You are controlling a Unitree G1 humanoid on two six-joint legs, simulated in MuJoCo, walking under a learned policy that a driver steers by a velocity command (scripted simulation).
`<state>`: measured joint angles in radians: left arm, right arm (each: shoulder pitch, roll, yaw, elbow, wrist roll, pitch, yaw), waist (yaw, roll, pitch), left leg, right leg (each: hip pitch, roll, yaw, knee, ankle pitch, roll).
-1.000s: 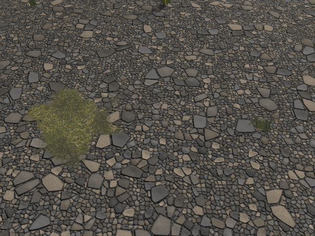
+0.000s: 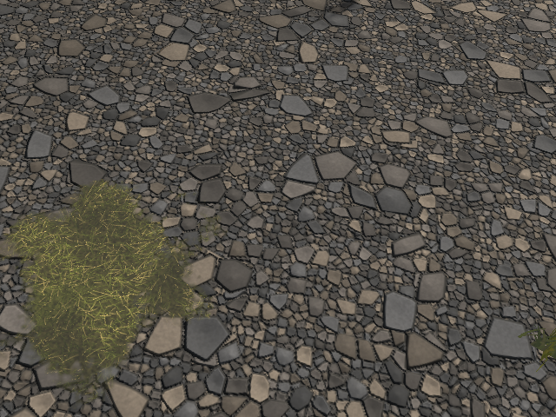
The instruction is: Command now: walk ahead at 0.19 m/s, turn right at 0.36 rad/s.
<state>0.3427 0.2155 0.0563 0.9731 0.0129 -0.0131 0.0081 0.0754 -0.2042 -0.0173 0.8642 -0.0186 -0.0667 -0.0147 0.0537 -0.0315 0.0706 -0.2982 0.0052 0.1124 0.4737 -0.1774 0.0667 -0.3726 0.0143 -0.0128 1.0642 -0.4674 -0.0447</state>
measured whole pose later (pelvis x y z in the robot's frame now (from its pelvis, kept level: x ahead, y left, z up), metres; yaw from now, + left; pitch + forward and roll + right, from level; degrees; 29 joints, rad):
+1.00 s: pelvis +0.05 -0.01 +0.00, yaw -35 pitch +0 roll -1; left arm 0.20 0.32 0.09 0.82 0.02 0.05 0.00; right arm 0.15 -0.26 -0.04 0.80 -0.02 0.02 -0.04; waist 0.03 -0.05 0.06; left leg -0.23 -0.03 -0.03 0.46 -0.23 0.04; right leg -0.42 0.16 0.16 0.80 -0.42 -0.02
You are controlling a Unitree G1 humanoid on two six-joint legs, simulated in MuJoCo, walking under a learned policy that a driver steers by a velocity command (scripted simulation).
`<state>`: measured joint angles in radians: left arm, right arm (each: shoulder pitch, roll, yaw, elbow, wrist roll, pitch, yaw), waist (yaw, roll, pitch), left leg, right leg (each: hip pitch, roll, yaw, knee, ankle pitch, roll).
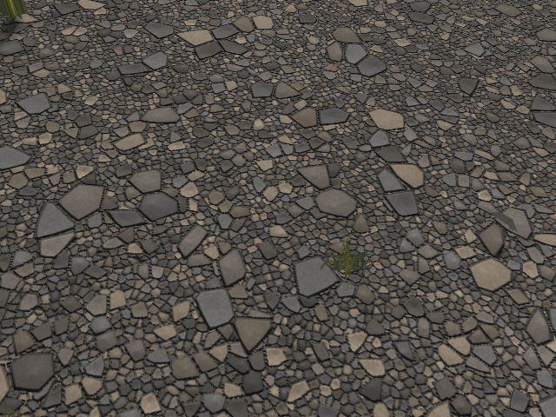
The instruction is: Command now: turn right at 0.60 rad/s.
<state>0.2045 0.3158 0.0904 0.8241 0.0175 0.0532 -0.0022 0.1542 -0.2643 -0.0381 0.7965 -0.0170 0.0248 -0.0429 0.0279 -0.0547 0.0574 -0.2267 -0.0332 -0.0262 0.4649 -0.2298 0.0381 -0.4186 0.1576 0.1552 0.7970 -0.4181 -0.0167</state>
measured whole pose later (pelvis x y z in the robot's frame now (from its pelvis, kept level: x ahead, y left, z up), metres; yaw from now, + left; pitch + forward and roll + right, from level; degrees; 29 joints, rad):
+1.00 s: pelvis -0.02 -0.02 +0.01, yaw -16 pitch -2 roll +0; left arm 0.19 0.24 0.00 1.05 0.01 0.01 0.02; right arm 0.23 -0.22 -0.01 1.01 -0.01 0.00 -0.02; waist 0.00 -0.01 0.04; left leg -0.12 0.00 0.00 0.39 -0.24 0.01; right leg -0.12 0.07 0.03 0.35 -0.19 -0.05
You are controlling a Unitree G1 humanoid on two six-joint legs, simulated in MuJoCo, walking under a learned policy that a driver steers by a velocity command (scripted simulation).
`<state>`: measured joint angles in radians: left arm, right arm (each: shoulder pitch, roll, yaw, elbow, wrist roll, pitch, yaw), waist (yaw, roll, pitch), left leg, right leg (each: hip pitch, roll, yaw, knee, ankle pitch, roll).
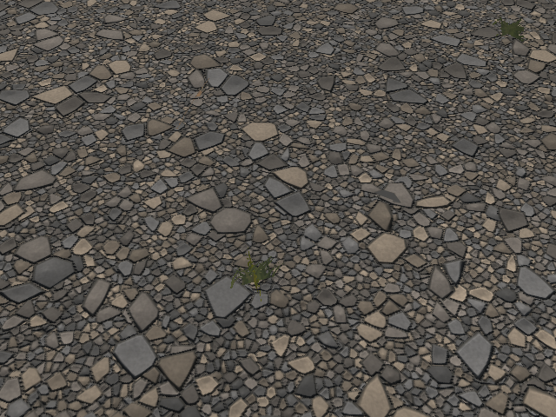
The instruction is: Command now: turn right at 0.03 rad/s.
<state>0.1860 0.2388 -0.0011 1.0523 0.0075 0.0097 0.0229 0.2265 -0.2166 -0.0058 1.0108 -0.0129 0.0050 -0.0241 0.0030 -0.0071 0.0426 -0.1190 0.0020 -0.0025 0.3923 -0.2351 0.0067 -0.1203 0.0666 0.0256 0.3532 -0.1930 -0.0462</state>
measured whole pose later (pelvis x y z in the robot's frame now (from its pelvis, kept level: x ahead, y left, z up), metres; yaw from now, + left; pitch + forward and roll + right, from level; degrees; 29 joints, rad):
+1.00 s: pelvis +0.06 +0.00 -0.01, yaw +0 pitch +0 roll +0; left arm 0.26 0.19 0.01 1.08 0.02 -0.06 0.00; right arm 0.44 -0.21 -0.05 1.14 -0.02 -0.02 -0.02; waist -0.02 0.03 -0.02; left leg -0.09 -0.02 -0.02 0.43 -0.35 0.04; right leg -0.27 0.01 -0.07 0.54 -0.34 -0.07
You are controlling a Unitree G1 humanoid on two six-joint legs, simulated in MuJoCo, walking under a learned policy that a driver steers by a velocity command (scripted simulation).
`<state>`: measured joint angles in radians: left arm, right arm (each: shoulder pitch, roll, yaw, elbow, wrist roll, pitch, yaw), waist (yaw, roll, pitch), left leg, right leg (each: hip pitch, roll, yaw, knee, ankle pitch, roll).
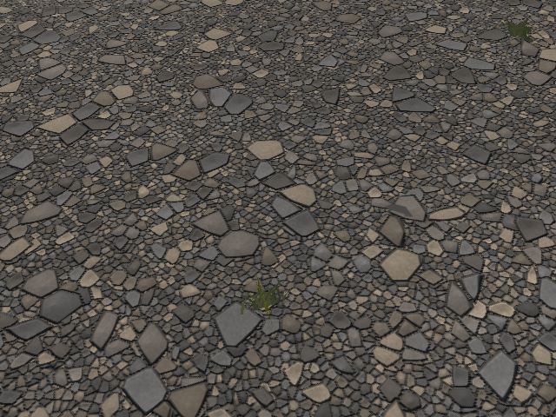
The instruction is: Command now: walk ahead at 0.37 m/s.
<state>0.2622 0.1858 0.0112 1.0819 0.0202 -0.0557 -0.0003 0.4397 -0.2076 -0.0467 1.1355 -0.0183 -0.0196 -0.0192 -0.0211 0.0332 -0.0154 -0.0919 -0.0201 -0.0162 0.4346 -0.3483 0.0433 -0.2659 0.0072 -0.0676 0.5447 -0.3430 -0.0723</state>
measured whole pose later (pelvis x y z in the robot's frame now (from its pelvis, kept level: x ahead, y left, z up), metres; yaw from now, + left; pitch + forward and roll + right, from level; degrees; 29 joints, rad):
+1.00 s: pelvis +0.53 -0.02 -0.01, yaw +0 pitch +1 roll +1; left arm -0.01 0.17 0.02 0.89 0.02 -0.06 -0.02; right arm 0.49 -0.16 -0.02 1.10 -0.03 -0.10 -0.02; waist -0.07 -0.01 0.07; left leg 0.14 -0.07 0.07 0.25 -0.40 0.07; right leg -0.50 0.00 -0.10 0.54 -0.11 -0.10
